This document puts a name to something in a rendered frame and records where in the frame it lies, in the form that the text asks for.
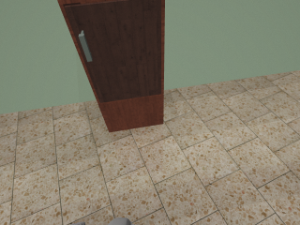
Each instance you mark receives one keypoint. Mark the handle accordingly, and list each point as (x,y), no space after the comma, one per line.
(85,47)

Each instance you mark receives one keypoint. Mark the cupboard door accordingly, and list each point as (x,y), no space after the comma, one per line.
(124,39)

